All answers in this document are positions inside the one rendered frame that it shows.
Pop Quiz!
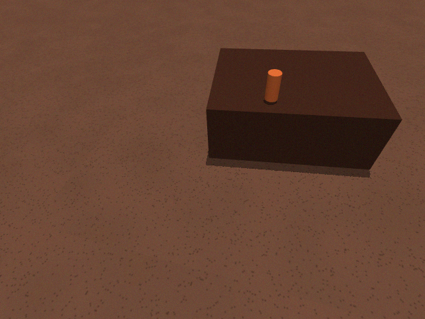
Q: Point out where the can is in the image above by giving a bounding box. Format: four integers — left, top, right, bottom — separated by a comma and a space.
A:
264, 69, 282, 102

